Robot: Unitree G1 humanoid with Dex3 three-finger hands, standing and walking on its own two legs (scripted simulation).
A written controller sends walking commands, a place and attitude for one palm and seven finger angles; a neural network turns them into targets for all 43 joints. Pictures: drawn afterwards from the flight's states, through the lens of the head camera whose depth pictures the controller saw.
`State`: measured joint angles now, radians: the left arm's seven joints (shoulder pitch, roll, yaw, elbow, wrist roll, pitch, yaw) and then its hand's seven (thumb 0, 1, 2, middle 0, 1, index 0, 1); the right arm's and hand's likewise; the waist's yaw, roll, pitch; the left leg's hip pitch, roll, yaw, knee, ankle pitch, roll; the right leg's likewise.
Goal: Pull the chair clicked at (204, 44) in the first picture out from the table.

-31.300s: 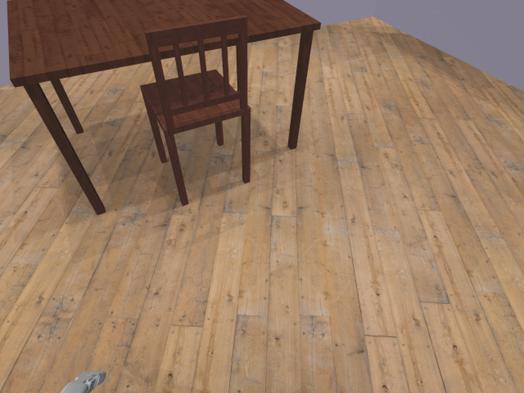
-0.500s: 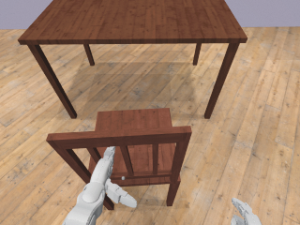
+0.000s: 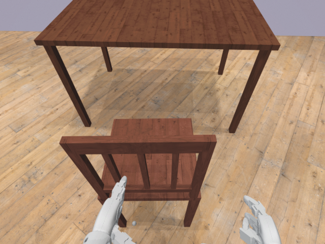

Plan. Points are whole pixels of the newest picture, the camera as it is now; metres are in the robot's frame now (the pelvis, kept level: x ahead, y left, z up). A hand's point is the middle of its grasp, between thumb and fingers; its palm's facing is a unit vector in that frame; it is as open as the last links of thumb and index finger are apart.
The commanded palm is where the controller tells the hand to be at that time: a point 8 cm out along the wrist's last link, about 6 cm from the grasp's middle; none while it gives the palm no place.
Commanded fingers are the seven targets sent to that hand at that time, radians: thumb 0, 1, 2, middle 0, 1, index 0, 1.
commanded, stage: draw the hand back to the body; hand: left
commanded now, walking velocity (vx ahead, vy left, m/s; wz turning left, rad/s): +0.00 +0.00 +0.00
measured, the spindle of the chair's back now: (144, 171) +0.33 +0.06 -0.06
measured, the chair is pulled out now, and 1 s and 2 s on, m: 0.54 0.54 0.54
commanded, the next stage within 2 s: step back with the hand held close in 1.68 s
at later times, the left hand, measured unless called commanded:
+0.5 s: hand (105, 214) +0.19 +0.12 +0.05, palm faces -0.03 -1.00 -0.08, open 17.5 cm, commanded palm +0.16 +0.19 +0.08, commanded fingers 0.00 -0.51 0.22 -0.00 -0.01 -0.00 -0.01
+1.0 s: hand (27, 193) +0.19 +0.23 +0.15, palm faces +0.35 -0.85 -0.39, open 13.7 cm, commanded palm +0.15 +0.27 +0.17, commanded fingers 0.00 0.39 0.65 -0.13 -0.19 -0.13 -0.19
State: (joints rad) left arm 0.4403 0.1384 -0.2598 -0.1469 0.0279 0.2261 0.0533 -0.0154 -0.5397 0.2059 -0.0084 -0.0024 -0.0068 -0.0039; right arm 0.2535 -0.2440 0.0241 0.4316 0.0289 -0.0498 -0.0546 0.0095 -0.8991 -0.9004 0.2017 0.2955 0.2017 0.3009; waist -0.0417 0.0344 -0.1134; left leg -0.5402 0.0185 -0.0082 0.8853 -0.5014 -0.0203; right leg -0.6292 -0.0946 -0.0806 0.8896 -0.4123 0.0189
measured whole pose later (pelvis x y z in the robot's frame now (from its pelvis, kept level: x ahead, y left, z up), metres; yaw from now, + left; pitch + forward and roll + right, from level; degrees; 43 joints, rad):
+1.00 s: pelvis +0.01 +0.01 +0.03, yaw +1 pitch +0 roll -1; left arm 0.58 0.33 0.15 -0.47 -0.05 0.03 0.18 -0.01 0.05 0.49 -0.09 -0.13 -0.09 -0.13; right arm 0.20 -0.23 0.03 0.56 0.03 -0.11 -0.10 0.01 -0.90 -0.90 0.20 0.30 0.20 0.30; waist 0.05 0.07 -0.04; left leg -0.22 0.02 -0.03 0.64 -0.41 -0.01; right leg -0.28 -0.08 -0.12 0.62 -0.32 0.03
